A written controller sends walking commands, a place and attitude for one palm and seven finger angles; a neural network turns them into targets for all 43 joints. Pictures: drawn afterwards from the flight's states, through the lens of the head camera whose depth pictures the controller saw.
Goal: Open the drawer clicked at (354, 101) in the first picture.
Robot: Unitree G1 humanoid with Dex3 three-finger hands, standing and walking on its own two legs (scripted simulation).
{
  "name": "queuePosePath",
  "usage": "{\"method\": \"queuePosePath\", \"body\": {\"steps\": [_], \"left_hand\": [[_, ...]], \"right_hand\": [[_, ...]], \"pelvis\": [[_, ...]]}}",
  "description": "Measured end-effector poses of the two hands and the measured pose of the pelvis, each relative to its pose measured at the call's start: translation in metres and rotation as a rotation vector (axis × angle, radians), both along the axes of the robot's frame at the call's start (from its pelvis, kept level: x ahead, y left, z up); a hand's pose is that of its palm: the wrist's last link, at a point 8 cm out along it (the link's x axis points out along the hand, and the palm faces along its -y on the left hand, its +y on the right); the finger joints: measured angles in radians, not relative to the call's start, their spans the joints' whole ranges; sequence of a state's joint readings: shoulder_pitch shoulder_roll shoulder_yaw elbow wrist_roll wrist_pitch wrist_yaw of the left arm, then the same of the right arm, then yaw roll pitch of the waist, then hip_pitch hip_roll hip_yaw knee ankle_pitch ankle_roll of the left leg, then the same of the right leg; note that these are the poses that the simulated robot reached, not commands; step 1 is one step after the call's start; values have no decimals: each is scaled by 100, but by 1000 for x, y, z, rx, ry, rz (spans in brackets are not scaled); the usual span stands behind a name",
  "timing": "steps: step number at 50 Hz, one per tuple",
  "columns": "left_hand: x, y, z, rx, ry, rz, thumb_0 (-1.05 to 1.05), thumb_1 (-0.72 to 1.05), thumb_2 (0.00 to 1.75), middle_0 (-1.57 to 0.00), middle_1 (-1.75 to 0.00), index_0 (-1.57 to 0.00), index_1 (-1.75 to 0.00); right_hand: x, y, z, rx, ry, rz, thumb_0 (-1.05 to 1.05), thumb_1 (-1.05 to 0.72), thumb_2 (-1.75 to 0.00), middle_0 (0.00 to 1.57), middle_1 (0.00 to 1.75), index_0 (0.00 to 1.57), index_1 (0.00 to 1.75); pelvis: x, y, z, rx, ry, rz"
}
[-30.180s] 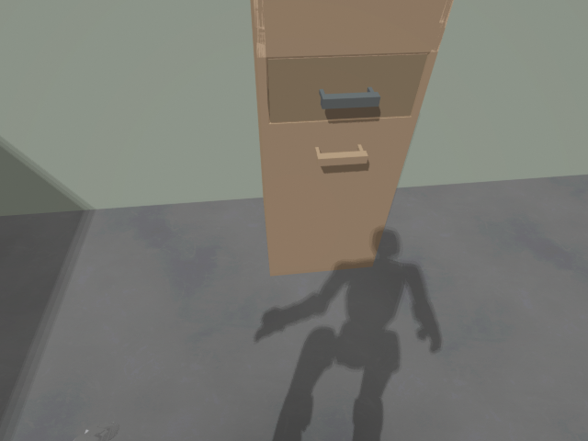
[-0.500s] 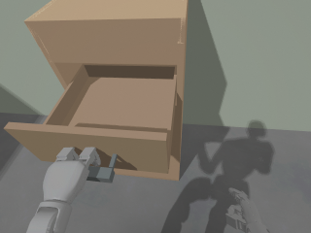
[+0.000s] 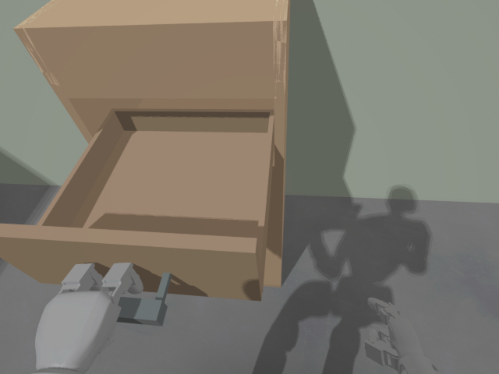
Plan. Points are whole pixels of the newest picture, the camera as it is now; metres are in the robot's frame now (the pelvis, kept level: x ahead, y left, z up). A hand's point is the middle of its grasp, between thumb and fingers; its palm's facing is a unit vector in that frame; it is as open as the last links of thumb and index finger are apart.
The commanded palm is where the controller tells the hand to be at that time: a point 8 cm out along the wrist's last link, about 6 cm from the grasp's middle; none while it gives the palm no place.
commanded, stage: pull the drawer open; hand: left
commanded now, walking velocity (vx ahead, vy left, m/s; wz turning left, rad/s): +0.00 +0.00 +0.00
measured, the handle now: (118, 292) +0.21 +0.21 +0.07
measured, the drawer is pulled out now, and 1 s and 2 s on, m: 0.30 0.29 0.29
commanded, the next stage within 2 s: open the thumb to release the handle in 0.02 s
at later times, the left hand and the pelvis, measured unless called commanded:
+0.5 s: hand (107, 324) +0.17 +0.22 +0.05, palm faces +0.01 -0.08 -1.00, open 9.6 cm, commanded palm +0.14 +0.24 +0.09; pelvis -0.01 -0.01 +0.00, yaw +1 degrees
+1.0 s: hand (107, 325) +0.17 +0.22 +0.05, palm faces +0.03 -0.10 -0.99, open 13.7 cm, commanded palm +0.15 +0.22 +0.10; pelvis -0.02 -0.01 +0.00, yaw +2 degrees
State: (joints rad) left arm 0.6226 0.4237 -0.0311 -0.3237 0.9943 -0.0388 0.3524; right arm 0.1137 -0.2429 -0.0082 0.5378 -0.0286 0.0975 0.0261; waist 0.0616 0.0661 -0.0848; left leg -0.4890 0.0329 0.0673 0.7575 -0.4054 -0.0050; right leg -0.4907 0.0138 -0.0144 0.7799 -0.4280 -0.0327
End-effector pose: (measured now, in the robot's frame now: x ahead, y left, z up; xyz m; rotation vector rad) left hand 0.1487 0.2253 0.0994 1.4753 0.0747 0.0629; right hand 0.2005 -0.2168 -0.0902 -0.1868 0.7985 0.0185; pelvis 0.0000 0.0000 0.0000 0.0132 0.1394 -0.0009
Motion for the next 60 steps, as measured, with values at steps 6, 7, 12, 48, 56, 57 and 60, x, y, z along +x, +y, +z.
{"method": "queuePosePath", "body": {"steps": [6,7,12,48,56,57,60], "left_hand": [[0,0,0,1,1,0,6,65,79,-35,-135,-41,-135],[0,0,0,7,-2,-3,6,65,80,-35,-135,-41,-135],[4,1,-1,23,-36,-13,4,64,80,-38,-135,-41,-134],[1,-3,1,-3,-31,38,0,-49,30,-33,-123,-34,-122],[3,-3,3,-12,-29,37,0,-49,30,-33,-122,-35,-122],[3,-2,4,-12,-27,35,0,-49,30,-33,-122,-35,-122],[4,-1,11,-6,-32,23,0,-49,30,-34,-121,-37,-123]], "right_hand": [[1,0,-1,11,-2,-8,1,-91,-90,20,29,20,30],[1,0,-2,7,2,-8,1,-91,-90,20,30,20,30],[-1,-1,-11,-13,35,-1,1,-91,-90,20,29,20,30],[-12,-9,-4,-25,21,6,1,-91,-90,20,29,20,30],[-11,4,-2,-2,7,13,1,-91,-90,20,29,20,30],[-11,6,-1,0,4,14,1,-91,-90,20,29,20,30],[-9,11,2,5,-7,15,1,-91,-90,20,30,20,30]], "pelvis": [[3,-1,-2,1,11,-7],[3,-1,-2,1,11,-4],[0,-3,-3,2,9,14],[-15,-15,4,5,-33,36],[-17,-9,5,1,-45,39],[-17,-8,6,1,-48,38],[-16,-6,7,0,-58,36]]}}
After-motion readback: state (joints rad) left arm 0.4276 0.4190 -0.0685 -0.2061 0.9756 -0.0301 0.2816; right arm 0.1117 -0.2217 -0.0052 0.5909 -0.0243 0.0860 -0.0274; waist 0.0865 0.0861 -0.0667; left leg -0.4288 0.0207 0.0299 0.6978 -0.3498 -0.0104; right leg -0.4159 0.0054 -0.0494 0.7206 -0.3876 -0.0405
